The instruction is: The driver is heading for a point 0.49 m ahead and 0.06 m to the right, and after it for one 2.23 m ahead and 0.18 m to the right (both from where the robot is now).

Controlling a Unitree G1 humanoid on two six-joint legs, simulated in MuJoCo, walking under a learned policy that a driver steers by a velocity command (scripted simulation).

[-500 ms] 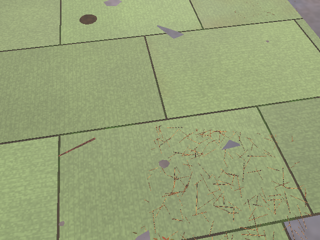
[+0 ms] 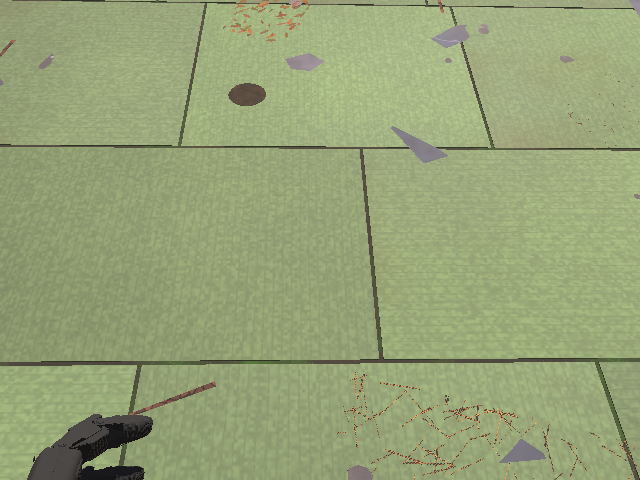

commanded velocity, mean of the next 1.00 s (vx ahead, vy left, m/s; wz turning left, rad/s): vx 0.35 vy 0.00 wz -0.11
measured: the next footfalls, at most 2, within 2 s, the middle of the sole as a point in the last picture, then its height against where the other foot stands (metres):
left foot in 0.50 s outside the picture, level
right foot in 0.96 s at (351, 467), level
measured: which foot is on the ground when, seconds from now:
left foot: down 0.00-0.00, up 0.02-0.48, down 0.50-0.98, up 1.00-1.00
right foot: down 0.00-0.50, up 0.52-0.94, down 0.96-1.00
